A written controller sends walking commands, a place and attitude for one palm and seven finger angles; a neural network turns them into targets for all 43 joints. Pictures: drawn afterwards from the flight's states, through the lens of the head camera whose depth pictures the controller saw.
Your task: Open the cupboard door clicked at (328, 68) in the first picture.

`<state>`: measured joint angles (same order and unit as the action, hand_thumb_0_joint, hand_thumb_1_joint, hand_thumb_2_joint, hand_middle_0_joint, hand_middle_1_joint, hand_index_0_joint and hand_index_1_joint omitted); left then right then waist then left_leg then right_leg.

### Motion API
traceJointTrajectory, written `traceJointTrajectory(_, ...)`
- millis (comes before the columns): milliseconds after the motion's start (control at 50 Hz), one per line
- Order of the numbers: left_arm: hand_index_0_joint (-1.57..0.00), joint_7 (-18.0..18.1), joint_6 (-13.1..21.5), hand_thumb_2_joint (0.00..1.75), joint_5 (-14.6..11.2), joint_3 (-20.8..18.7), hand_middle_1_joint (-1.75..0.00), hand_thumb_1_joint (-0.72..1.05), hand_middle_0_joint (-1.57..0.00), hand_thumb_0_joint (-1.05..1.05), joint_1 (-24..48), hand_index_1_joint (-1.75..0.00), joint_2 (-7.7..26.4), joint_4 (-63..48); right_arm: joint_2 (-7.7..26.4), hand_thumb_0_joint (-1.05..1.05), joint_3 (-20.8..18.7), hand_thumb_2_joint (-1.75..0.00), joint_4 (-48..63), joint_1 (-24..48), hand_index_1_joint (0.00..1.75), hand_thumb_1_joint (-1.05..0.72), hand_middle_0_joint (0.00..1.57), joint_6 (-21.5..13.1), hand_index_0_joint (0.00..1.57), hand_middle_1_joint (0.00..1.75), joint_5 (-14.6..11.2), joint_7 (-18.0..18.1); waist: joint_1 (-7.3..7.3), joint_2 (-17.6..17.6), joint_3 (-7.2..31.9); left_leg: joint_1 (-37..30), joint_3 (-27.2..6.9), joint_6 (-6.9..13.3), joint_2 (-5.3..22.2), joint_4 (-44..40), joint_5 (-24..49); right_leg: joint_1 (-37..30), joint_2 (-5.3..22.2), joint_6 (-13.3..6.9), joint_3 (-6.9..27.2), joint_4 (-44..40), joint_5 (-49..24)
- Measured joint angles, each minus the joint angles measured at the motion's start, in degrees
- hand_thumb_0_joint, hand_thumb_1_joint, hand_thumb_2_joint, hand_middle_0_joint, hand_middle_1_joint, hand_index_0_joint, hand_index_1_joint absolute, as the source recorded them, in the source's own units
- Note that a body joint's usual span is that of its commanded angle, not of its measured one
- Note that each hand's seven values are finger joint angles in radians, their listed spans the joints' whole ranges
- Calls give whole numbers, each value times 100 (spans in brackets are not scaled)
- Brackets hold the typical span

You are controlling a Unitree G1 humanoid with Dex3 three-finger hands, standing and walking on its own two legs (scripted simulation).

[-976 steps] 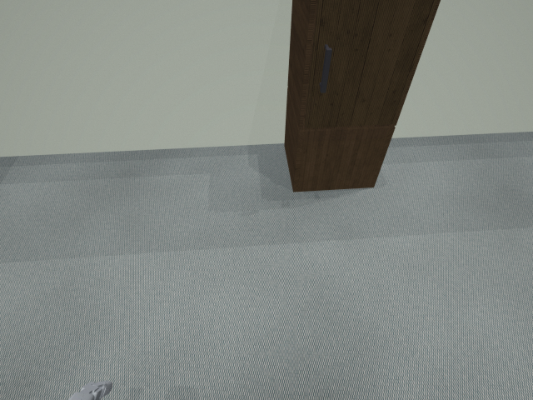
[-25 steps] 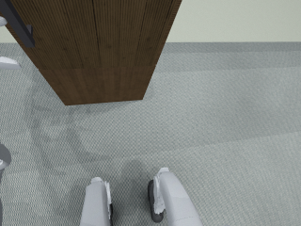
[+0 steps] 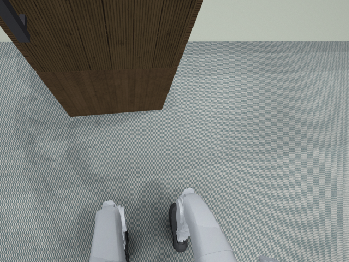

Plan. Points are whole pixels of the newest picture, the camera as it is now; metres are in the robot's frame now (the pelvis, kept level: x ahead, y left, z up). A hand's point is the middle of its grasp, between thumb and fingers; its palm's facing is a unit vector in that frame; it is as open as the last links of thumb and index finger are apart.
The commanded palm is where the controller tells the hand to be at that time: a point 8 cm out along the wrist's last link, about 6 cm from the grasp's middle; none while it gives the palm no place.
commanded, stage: move the hooked fingers beside the handle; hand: left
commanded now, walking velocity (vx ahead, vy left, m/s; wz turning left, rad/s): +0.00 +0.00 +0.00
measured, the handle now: out of the picture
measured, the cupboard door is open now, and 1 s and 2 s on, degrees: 0 0 0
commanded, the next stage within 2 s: slide the fingers in behind the handle in 0.82 s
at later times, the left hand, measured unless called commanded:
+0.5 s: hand out of the picture +0.54 +0.32 +0.07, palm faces +0.08 -1.00 -0.03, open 14.0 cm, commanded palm +0.53 +0.34 +0.06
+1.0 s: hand out of the picture +0.54 +0.32 +0.06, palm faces +0.06 -1.00 -0.03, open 14.0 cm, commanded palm +0.54 +0.33 +0.06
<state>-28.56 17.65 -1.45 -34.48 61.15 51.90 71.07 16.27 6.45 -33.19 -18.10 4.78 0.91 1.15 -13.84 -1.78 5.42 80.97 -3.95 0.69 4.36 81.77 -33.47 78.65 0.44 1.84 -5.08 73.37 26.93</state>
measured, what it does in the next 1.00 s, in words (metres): stands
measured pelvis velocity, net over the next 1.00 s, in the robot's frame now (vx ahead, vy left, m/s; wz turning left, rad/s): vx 0.00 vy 0.00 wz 0.00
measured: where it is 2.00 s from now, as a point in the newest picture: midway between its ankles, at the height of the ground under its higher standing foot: (151, 244)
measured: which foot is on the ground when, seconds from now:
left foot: down 0.00-1.00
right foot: down 0.00-1.00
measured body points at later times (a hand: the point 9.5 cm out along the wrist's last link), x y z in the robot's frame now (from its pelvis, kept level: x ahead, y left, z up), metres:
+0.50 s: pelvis +0.00 +0.00 +0.00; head +0.21 +0.06 +0.40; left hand +0.53 +0.37 +0.07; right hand +0.01 -0.26 -0.09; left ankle +0.02 +0.11 -0.59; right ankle +0.06 -0.15 -0.59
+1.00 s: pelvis +0.00 +0.00 +0.00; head +0.21 +0.06 +0.39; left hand +0.53 +0.37 +0.06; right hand +0.02 -0.27 -0.09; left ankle +0.02 +0.11 -0.59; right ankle +0.06 -0.15 -0.59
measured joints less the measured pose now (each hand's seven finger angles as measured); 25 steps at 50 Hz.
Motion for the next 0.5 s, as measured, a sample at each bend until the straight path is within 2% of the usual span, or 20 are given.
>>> traceJointTrajectory(80, -30, -38, -32, 30, 20, -123, -120, -50, -30, -1, -10, -120, 113, -59, 7, 1, 13, -90, 35, -7, 30, -90, 20, -2, 21, 30, 1, 5, -28, -1, -3, 76, -3, 1, 16, 47, -3, 75, -17, 2, 2, 31, -12)
traceJointTrajectory(180, -30, -99, -75, 30, -4, -62, -120, -50, -30, -1, 32, -120, 162, -109, -10, 1, 26, -90, 13, -39, 30, -90, 20, 5, 21, 30, -7, -3, -6, 15, -20, 107, -15, 2, 15, 68, -2, 97, -19, 3, -7, 40, -17)
traceJointTrajectory(320, -30, -127, -151, 30, -84, -33, -120, -50, -30, -1, -79, -120, 3, -257, -45, 1, 18, -90, -23, -89, 30, -90, 20, 4, 21, 30, -2, -17, 25, 9, 35, 54, -14, 3, 10, 8, 9, 39, -17, 8, -8, -25, -27)
traceJointTrajectory(500, -30, -10, -107, 30, -21, -86, -120, -50, -30, -1, -185, -120, -47, -294, -58, 1, -2, -90, 16, -88, 30, -90, 20, -23, 21, 30, 11, -34, -1, -6, 40, -55, 2, 2, 27, -50, 2, -62, -36, 9, 7, -90, -33)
